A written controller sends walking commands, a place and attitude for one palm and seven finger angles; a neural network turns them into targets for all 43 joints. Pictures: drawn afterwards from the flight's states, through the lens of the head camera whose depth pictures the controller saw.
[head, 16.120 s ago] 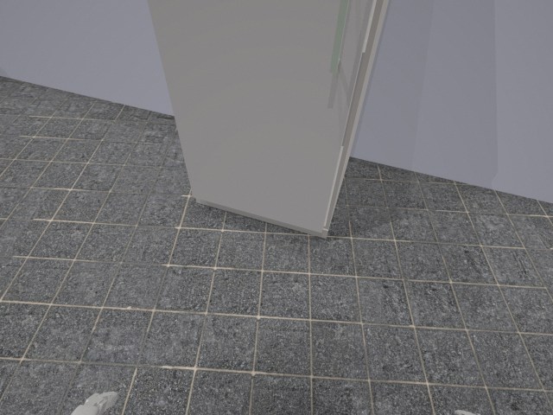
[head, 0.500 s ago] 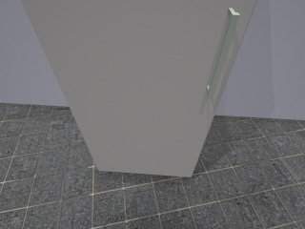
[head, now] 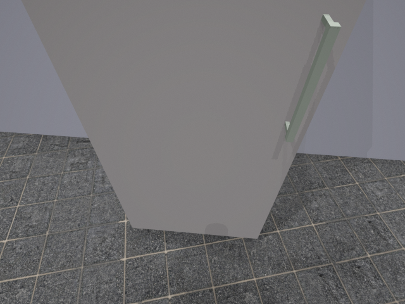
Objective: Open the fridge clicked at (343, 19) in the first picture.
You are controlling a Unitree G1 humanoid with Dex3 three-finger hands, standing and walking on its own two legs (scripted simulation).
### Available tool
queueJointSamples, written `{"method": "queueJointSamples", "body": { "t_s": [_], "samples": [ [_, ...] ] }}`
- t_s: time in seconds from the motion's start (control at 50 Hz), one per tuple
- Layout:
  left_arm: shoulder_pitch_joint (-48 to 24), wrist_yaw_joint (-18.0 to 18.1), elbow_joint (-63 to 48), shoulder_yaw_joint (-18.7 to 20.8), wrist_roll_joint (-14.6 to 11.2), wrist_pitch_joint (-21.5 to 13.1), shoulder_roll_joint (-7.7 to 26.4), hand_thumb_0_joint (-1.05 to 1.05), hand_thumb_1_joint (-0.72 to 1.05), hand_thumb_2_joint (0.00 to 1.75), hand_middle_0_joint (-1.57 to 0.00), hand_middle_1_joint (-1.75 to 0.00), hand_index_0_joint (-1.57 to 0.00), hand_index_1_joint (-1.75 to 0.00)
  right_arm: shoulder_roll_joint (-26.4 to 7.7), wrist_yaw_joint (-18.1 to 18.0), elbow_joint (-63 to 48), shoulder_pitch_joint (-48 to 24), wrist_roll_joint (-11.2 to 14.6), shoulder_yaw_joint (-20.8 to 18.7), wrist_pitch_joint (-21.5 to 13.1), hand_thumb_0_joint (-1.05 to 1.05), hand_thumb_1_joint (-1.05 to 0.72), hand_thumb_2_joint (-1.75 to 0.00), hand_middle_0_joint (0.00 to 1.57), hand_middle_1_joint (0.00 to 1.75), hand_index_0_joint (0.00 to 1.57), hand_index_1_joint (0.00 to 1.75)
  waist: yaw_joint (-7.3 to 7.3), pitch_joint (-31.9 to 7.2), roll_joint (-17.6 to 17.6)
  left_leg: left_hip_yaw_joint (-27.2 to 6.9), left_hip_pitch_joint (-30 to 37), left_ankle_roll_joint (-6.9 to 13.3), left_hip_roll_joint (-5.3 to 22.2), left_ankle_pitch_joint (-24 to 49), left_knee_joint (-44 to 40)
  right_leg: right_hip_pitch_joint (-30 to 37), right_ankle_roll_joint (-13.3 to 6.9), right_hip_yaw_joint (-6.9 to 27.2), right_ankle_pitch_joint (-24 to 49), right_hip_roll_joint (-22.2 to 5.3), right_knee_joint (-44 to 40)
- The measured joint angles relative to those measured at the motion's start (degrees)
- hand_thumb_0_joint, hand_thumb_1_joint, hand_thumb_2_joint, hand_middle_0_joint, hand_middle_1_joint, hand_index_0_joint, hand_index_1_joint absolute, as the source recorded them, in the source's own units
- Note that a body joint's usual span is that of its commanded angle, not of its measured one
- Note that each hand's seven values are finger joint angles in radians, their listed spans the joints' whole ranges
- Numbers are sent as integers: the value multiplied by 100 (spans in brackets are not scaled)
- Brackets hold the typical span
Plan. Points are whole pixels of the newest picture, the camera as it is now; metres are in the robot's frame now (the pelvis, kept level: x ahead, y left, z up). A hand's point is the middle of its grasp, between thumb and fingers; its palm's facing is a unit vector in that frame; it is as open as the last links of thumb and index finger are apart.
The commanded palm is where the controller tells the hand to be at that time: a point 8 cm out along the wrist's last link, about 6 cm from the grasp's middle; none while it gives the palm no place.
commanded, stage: look again from close up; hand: right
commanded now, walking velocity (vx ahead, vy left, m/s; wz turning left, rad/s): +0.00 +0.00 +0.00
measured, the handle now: (305, 87) +0.50 -0.18 +0.18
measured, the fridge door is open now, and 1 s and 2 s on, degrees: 0 0 0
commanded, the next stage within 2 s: raise the hand to about handle height in 0.50 s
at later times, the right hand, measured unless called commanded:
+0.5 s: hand out of the picture +0.05 -0.20 -0.17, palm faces -0.02 +0.97 -0.26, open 7.4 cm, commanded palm none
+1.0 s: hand (317, 288) +0.17 -0.19 -0.02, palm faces +0.03 +1.00 -0.02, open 8.5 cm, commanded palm +0.15 -0.26 +0.00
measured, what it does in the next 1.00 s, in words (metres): lowers itself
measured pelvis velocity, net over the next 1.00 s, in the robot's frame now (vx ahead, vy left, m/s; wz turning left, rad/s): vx -0.01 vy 0.03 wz -0.01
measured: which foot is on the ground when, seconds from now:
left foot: down 0.00-1.00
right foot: down 0.00-1.00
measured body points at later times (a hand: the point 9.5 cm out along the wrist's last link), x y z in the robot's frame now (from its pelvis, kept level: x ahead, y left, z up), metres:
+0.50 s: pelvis +0.02 +0.01 +0.00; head +0.03 +0.01 +0.45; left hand +0.07 +0.27 -0.15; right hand +0.06 -0.25 -0.15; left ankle -0.02 +0.12 -0.74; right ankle +0.03 -0.10 -0.74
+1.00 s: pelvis -0.01 +0.03 -0.05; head +0.01 +0.03 +0.40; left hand +0.19 +0.28 -0.11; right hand +0.17 -0.25 -0.02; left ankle -0.02 +0.12 -0.74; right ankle +0.03 -0.10 -0.74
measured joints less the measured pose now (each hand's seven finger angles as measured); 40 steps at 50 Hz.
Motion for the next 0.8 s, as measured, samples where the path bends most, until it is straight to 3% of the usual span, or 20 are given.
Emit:
{"method": "queueJointSamples", "body": {
  "t_s": [0.62,0.64,0.66,0.72,0.76,0.8],
  "samples": [
    [-78,37,89,-54,-8,17,-3,0,90,90,-21,-30,-20,-30,75,-57,129,93,-7,11,-13,1,-91,-90,20,30,20,30,-47,4,-32,26,281,62,-85,-36,-266,201,99,36,-102,-76,-102],
    [34,71,-190,-25,-83,-16,-9,0,90,90,-21,-30,-20,-30,137,-38,-666,341,178,-229,253,1,-91,-90,20,30,20,30,-36,46,-41,33,214,64,-88,-71,-156,128,96,41,-158,-83,23],
    [205,158,-504,-14,-143,-214,-26,1,90,90,-21,-30,-20,-30,183,-35,-1657,633,317,-422,260,1,-91,-90,20,31,20,30,-89,98,-10,13,144,74,-54,-144,16,134,86,19,-180,-53,53],
    [508,347,-1095,55,-270,-780,-44,1,90,90,-21,-30,-20,-30,300,-253,-3672,1022,707,-577,-206,2,-89,-89,21,32,20,31,-82,-11,-68,76,-48,74,60,-381,441,13,72,74,-217,53,219],
    [511,388,-1460,96,-268,-938,-38,1,90,90,-21,-30,-20,-30,370,-180,-4471,894,926,-717,-538,2,-87,-88,21,33,20,32,8,-132,-188,163,-236,70,85,-494,694,-230,65,156,-306,69,513],
    [372,400,-1745,116,-221,-1025,-79,1,90,90,-21,-30,-20,-30,348,58,-4758,601,1098,-956,-1141,2,-84,-87,21,35,20,34,90,-313,-242,188,-621,88,71,-610,1050,-629,81,181,-425,39,886]
  ]
}}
